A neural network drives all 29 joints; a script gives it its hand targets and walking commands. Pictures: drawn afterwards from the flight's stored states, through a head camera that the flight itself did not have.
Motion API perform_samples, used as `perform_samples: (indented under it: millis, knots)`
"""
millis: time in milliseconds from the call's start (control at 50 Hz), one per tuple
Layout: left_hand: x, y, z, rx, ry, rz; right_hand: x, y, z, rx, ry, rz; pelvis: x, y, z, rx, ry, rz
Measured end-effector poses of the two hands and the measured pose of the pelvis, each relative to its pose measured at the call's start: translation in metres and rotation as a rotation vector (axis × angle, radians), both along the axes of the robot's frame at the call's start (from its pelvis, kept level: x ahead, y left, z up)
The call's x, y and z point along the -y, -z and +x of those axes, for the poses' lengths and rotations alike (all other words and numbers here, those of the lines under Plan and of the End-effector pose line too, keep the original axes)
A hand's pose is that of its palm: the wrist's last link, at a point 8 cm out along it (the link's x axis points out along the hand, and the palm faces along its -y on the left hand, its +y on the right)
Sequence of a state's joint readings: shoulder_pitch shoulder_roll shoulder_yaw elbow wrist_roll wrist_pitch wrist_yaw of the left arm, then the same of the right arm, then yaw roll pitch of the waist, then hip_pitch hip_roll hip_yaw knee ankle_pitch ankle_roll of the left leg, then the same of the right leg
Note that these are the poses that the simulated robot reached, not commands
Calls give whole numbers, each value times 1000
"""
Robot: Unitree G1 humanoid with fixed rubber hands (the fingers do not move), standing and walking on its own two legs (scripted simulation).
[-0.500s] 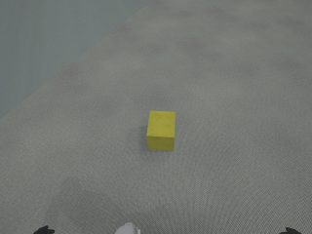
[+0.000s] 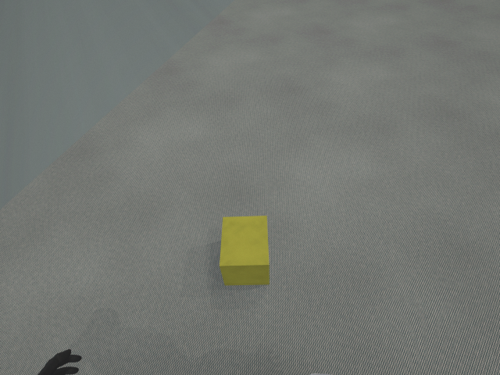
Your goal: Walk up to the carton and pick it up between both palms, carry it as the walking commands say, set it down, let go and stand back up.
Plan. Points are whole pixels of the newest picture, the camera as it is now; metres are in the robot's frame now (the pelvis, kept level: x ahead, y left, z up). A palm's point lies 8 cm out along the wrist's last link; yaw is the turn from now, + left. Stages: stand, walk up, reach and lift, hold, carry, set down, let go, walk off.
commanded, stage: walk up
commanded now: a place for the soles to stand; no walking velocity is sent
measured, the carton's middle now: (245, 250) +0.70 +0.04 -0.66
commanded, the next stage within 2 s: none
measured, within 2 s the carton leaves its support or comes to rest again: neither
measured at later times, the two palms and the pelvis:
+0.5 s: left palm (72, 328) +0.25 +0.34 -0.08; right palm (472, 316) +0.21 -0.35 -0.07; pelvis +0.15 +0.00 -0.01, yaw +1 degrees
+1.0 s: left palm (87, 290) +0.31 +0.33 -0.07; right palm (422, 263) +0.32 -0.32 -0.08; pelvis +0.19 +0.00 +0.01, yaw +3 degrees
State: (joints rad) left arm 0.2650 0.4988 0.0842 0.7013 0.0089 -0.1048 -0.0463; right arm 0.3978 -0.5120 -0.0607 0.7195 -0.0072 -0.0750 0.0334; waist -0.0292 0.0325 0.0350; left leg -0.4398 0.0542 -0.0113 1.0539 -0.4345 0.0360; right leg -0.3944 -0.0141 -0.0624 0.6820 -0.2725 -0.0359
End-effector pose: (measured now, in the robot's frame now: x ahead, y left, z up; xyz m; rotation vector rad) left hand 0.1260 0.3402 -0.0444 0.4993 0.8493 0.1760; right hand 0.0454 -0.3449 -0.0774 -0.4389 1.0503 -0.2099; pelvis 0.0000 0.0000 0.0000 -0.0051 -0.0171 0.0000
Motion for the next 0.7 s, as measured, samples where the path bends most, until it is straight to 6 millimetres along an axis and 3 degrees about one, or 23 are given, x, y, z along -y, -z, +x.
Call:
perform_samples:
  millis: [120,180,240,300,400,500,600,700]
  knots:
    - [-15,-3,-13,-77,-94,7,-25,-3,79,24,-90,50,-5,-10,38,-3,-12,2]
    - [-25,7,-17,-131,-120,-8,-36,-9,119,59,-123,48,-13,-8,59,-1,-15,7]
    - [-33,26,-7,-166,-132,-26,-38,-13,152,116,-136,4,-23,3,80,0,-13,11]
    - [-24,37,21,-179,-111,-47,-33,-21,162,137,-97,-24,-25,3,97,5,-3,17]
    - [-6,36,78,-158,-50,-78,-14,-30,159,85,-36,-60,-19,-5,124,6,-1,15]
    - [2,36,121,-112,-49,-29,5,-8,167,23,-9,-54,-3,7,147,12,-15,12]
    - [6,32,144,-87,-69,-8,-6,18,188,-27,-3,-7,1,11,162,12,-24,13]
    - [8,32,164,-84,-97,-27,-20,28,208,-46,-24,26,-1,9,176,7,-28,12]
